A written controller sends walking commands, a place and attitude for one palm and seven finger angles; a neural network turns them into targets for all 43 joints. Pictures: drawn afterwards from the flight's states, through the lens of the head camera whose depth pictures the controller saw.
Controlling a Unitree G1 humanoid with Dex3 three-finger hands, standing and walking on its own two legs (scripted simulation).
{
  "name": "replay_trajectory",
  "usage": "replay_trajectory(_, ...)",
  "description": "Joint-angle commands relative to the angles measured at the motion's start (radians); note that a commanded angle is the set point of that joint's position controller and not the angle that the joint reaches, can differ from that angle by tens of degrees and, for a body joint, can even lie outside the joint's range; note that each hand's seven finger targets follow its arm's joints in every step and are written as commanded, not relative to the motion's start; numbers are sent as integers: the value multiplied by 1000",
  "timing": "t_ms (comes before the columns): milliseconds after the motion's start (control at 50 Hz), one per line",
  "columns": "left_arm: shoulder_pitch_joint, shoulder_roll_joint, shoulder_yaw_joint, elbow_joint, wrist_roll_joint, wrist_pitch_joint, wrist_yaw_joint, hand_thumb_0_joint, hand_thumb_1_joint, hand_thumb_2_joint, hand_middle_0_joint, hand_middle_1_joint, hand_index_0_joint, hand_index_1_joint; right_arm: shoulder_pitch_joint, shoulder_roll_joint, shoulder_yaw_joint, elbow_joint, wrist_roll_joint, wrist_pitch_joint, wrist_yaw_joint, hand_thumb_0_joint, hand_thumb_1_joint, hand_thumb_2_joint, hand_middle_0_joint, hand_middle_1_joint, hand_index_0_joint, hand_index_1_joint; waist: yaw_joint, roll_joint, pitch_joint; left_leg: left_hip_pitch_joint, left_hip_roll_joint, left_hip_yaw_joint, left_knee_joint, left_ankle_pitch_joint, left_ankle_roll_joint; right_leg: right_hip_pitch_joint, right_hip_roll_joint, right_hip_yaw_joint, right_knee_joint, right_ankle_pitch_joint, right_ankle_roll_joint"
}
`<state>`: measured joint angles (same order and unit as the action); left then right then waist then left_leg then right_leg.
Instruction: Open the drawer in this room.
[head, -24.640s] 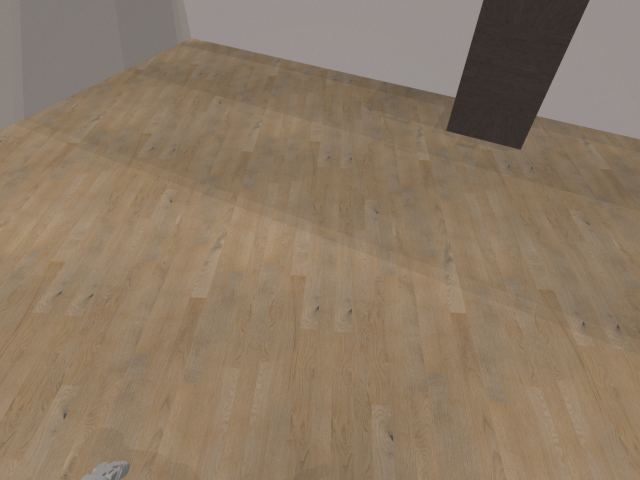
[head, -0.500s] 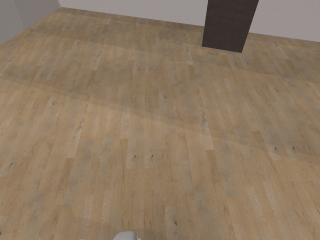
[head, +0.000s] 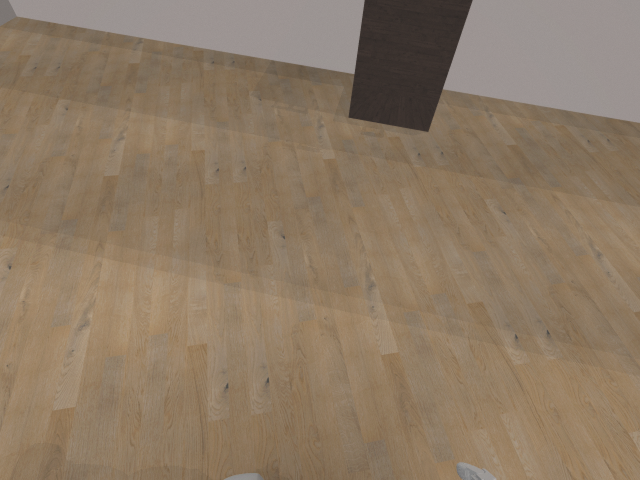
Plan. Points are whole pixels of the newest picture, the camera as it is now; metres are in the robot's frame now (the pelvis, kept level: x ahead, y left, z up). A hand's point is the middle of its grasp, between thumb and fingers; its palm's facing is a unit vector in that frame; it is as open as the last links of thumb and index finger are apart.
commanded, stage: turn or walk to find it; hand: left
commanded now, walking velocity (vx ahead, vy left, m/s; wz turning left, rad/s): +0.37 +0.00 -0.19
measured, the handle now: out of the picture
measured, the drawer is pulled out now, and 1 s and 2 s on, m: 0.00 0.00 0.00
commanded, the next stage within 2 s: stand and wait in 1.78 s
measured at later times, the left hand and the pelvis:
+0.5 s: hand (281, 332) +0.36 +0.10 -0.16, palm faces -0.12 -0.98 -0.18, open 7.3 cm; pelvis +0.22 -0.06 +0.00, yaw -5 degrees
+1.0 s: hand (246, 327) +0.37 +0.16 -0.18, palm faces -0.01 -0.99 -0.12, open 7.4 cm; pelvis +0.42 -0.01 +0.00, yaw -5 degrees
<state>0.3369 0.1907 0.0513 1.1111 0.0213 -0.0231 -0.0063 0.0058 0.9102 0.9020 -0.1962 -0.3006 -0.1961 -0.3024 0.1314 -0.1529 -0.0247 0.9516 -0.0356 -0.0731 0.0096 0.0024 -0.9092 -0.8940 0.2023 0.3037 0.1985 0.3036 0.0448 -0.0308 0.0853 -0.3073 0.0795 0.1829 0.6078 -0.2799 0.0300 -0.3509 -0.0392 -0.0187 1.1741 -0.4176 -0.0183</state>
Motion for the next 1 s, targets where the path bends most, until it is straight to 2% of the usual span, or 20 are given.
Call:
replay_trajectory(0,-27,19,16,-97,7,-5,-17,0,900,900,-200,-300,-200,-300,193,-128,-39,42,9,-15,-23,0,-900,-900,200,300,200,300,-49,124,-33,126,274,-241,-389,149,80,-216,-83,25,59,101,15)
replay_trajectory(100,-94,11,22,-131,11,20,-28,0,900,900,-200,-300,-200,-300,242,-118,-43,74,14,-27,-29,0,-900,-900,200,300,200,300,-32,115,-2,171,243,-153,-442,171,96,-329,-100,14,-22,248,41)
replay_trajectory(260,-332,10,0,-203,3,-3,-34,0,900,900,-200,-300,-200,-300,368,-137,-46,148,4,-16,-28,0,-900,-900,200,300,200,300,-96,154,31,310,236,-57,-359,487,82,-233,-60,-105,-497,230,13)
replay_trajectory(300,-273,25,2,-185,3,-11,-29,0,900,900,-200,-300,-200,-300,356,-160,-47,156,7,-11,-29,0,-900,-900,200,300,200,300,-60,170,-12,328,238,-32,-276,667,70,-108,-17,-140,-557,200,-11)
replay_trajectory(340,-51,77,14,-110,7,-27,-20,0,900,900,-200,-300,-200,-300,333,-167,-47,155,17,-8,-26,0,-900,-900,200,300,200,300,41,118,-132,264,188,12,-10,749,21,211,26,-161,-678,290,-36)
replay_trajectory(360,98,157,36,-60,14,-40,-9,0,900,900,-200,-300,-200,-300,324,-137,-41,147,26,-9,-15,0,-900,-900,200,300,200,300,109,1,-230,55,142,43,231,502,-16,486,-116,-12,-683,331,-74)
replay_trajectory(380,214,268,68,-26,8,-47,5,0,900,900,-200,-300,-200,-300,358,-69,-27,115,35,-10,-13,0,-900,-900,200,300,200,300,116,-256,-342,-228,-23,38,543,-221,-63,710,-396,404,-749,473,-188)
replay_trajectory(400,190,287,67,-24,-14,-40,10,0,900,900,-200,-300,-200,-300,291,-98,-32,88,40,0,-19,0,-900,-900,200,300,200,300,106,-166,-303,-296,-17,-106,708,-310,-41,645,-444,470,-827,513,-230)
replay_trajectory(420,92,250,64,-39,-13,-40,12,0,900,900,-200,-300,-200,-300,261,-87,-37,98,40,6,-17,0,-900,-900,200,300,200,300,71,-116,-226,-317,28,-155,770,-217,-34,532,-412,394,-849,383,-210)
replay_trajectory(480,-58,122,26,-82,-12,-48,15,0,900,900,-200,-300,-200,-300,212,-52,-38,100,18,25,-13,0,-900,-900,200,300,200,300,-10,-11,-33,-279,94,-174,676,-44,-40,203,-313,199,-922,302,-129)
replay_trajectory(540,-67,76,10,-68,-1,-58,17,0,900,900,-200,-300,-200,-300,262,-19,-42,114,12,50,-5,0,-900,-900,200,300,200,300,-63,-85,-5,-210,87,-138,556,4,-61,81,-246,72,-970,269,-107)
replay_trajectory(640,-55,86,15,-72,2,-70,15,0,900,900,-200,-300,-200,-300,129,-32,-48,46,12,53,16,0,-900,-900,200,300,200,300,-60,-123,38,-240,101,-122,327,109,-83,70,-231,28,-1026,191,-126)
replay_trajectory(780,37,141,22,-32,3,-62,14,0,900,900,-200,-300,-200,-300,-47,-71,-34,-25,11,25,27,0,-900,-900,200,300,200,300,-5,-40,20,-177,50,-61,27,64,-55,278,-264,31,-937,360,-125)
replay_trajectory(820,33,147,20,-26,0,-57,13,0,900,900,-200,-300,-200,-300,28,-93,-39,-2,7,16,19,0,-900,-900,200,300,200,300,-50,-9,-25,-14,7,-15,-56,67,-44,260,-236,-10,-817,479,-102)
replay_trajectory(840,17,141,20,-28,-3,-57,12,0,900,900,-200,-300,-200,-300,153,-136,-50,35,3,7,13,0,-900,-900,200,300,200,300,-107,71,-94,188,1,-32,-117,104,-30,190,-187,-60,-632,538,-73)
replay_trajectory(860,44,99,13,-42,-10,-55,5,0,900,900,-200,-300,-200,-300,297,-229,-74,71,-8,-1,2,0,-900,-900,200,300,200,300,-158,254,-213,448,172,-257,-170,106,35,3,-91,-129,-368,380,-14)
replay_trajectory(880,28,64,-3,-73,-16,-59,-4,0,900,900,-200,-300,-200,-300,417,-325,-96,103,-3,2,-7,0,-900,-900,200,300,200,300,-190,429,-264,592,389,-550,-270,203,130,-222,23,-135,-85,-139,20)
replay_trajectory(900,-14,92,3,-83,-9,-56,3,0,900,900,-200,-300,-200,-300,395,-307,-85,109,6,14,-14,0,-900,-900,200,300,200,300,-179,329,-242,550,413,-550,-298,155,164,-273,-12,-28,28,-164,2)
replay_trajectory(940,-87,78,8,-77,-7,-48,-7,0,900,900,-200,-300,-200,-300,267,-218,-66,73,12,7,-18,0,-900,-900,200,300,200,300,-136,178,-98,349,363,-446,-349,102,139,-309,-84,-7,83,-18,8)
replay_trajectory(980,-69,40,9,-59,5,-30,-14,0,900,900,-200,-300,-200,-300,215,-153,-47,72,9,-3,-20,0,-900,-900,200,300,200,300,-85,131,-20,188,290,-310,-398,101,82,-233,-105,-1,48,74,22)
